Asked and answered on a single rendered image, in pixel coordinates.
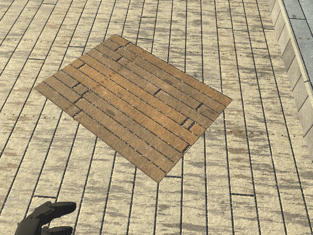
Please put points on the robot left hand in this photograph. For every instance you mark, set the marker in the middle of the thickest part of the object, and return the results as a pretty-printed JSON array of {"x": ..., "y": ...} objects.
[{"x": 32, "y": 225}]

